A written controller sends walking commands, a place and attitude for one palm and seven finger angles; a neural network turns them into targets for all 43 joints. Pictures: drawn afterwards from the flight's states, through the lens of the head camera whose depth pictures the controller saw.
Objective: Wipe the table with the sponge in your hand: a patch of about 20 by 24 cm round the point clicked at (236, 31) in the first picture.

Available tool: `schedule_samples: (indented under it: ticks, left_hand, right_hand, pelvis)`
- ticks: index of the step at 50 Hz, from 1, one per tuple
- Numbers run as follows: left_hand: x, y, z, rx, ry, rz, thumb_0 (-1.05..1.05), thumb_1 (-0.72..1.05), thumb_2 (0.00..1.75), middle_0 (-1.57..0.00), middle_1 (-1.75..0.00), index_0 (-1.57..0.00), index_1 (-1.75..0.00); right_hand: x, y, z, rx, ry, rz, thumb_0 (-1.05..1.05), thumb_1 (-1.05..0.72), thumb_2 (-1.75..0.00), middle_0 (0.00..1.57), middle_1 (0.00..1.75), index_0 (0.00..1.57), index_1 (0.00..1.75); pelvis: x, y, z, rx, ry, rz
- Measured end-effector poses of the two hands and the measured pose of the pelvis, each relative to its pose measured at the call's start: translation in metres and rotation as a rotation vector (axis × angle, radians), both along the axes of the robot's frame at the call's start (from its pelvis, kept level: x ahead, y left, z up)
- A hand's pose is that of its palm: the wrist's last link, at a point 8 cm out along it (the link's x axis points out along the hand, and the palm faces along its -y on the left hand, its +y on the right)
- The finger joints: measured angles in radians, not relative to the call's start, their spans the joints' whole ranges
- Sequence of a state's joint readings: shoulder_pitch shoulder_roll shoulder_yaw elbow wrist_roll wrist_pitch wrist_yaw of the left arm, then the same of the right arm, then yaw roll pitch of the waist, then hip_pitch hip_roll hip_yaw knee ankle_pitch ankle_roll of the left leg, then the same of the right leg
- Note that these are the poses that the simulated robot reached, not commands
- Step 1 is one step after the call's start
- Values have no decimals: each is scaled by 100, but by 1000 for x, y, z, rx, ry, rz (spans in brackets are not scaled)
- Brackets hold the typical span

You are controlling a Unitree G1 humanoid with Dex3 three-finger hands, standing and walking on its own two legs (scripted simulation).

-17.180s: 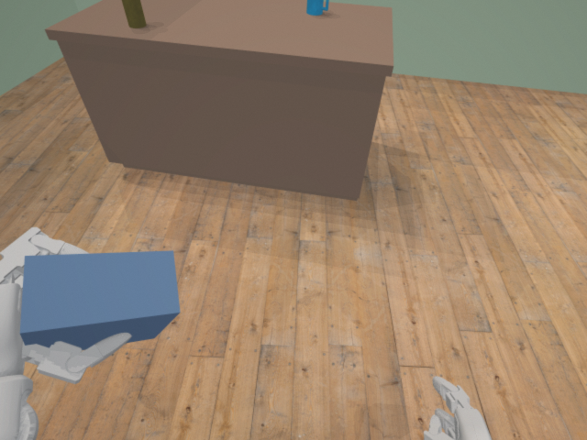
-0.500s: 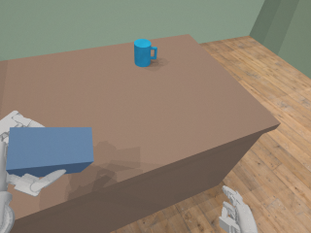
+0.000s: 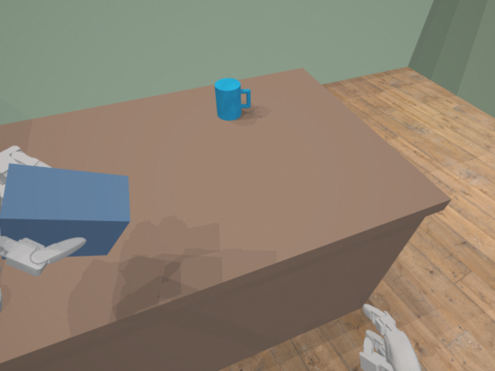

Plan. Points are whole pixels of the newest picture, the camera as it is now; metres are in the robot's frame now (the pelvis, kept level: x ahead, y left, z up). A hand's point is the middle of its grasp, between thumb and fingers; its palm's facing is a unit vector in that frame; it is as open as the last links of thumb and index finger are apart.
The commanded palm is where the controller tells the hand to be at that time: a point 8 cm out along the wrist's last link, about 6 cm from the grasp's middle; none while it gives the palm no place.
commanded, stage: turn the palm down, sponge in hand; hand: left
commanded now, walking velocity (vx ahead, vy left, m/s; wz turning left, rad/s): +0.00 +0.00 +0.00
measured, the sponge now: (84, 217) +0.26 +0.24 +0.16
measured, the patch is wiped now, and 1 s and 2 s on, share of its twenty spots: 0.00 0.00 0.00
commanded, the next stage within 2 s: none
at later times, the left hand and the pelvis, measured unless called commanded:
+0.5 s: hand (79, 251) +0.22 +0.23 +0.16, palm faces +0.25 -0.57 -0.78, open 10.3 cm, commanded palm +0.18 +0.26 +0.20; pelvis +0.02 -0.04 -0.01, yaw +2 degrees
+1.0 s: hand (67, 242) +0.22 +0.24 +0.17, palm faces +0.27 -0.32 -0.91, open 10.3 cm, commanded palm +0.19 +0.25 +0.21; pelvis +0.01 -0.04 +0.00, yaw +1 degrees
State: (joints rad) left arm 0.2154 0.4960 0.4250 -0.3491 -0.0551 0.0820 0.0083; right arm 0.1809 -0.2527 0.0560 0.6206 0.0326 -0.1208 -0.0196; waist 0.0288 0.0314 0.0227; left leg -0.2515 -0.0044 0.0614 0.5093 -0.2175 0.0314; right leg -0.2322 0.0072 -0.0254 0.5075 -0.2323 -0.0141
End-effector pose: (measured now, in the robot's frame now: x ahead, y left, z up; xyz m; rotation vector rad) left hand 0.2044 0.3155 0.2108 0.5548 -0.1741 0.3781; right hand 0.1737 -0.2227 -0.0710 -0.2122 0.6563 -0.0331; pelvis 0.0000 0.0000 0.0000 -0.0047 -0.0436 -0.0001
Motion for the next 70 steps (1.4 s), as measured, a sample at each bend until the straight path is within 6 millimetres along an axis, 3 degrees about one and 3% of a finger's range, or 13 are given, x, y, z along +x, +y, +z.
schedule_samples:
  ticks: [4, 8, 12, 16, 21, 27, 32, 38, 46, 54, 70]
  left_hand:
    - [-17, -28, -28, 49, 166, -50, -1, -52, 103, -70, -134, -72, -134]
    - [-35, -45, -35, 92, 130, -57, -1, -52, 103, -70, -134, -72, -134]
    - [-43, -40, -24, 162, 54, 47, -1, -52, 103, -70, -134, -72, -134]
    - [-38, -30, -20, 201, 122, 139, -1, -52, 103, -70, -134, -72, -134]
    - [-27, -42, -20, 254, 239, 88, -1, -52, 103, -70, -134, -72, -134]
    - [-23, -64, -8, 351, 222, 3, -1, -52, 103, -70, -134, -72, -134]
    - [-25, -60, -3, 406, 229, 72, -1, -52, 103, -70, -134, -72, -134]
    - [-23, -56, -9, 457, 297, 125, -1, -52, 103, -70, -134, -72, -134]
    - [-18, -69, -4, 549, 281, 103, -1, -52, 103, -70, -134, -72, -134]
    - [-19, -51, 2, 589, 357, 206, -1, -52, 103, -70, -134, -72, -134]
    - [-13, -43, 0, 716, 420, 228, 0, -52, 103, -70, -134, -72, -133]
  right_hand:
    - [19, -2, 5, 13, -60, 11, 2, -90, -90, 20, 30, 20, 30]
    - [37, -3, 7, -16, -85, 50, 1, -90, -90, 20, 30, 20, 30]
    - [50, -3, 4, -29, -72, 95, 1, -90, -90, 20, 30, 20, 30]
    - [58, -4, -1, -18, -53, 101, 1, -90, -90, 20, 30, 20, 30]
    - [59, -11, -3, 4, -60, 62, 1, -90, -90, 20, 30, 20, 30]
    - [52, -28, -6, 0, -46, 13, 1, -90, -90, 20, 30, 20, 30]
    - [43, -44, -14, -15, -7, -22, 1, -90, -90, 20, 30, 20, 30]
    - [39, -52, -19, -28, 6, -52, 1, -90, -90, 20, 30, 20, 30]
    - [48, -37, -10, 0, -43, -45, 2, -90, -90, 20, 30, 20, 30]
    - [64, -13, 0, 38, -72, 5, 1, -90, -90, 20, 30, 20, 30]
    - [81, 21, 14, 40, -81, 96, 1, -90, -90, 20, 30, 20, 30]
  pelvis:
    - [2, -4, -3, 7, 1, 1]
    - [3, -14, -7, 8, 10, 20]
    - [5, -24, -9, 3, 13, 45]
    - [8, -32, -8, 3, 9, 54]
    - [13, -38, -6, 8, 5, 40]
    - [18, -44, -6, 10, 10, 27]
    - [19, -45, -7, 12, 15, 24]
    - [18, -43, -8, 13, 12, 25]
    - [16, -39, -7, 15, -1, 17]
    - [10, -32, -3, 13, -23, 19]
    - [0, -20, 3, 8, -48, 24]
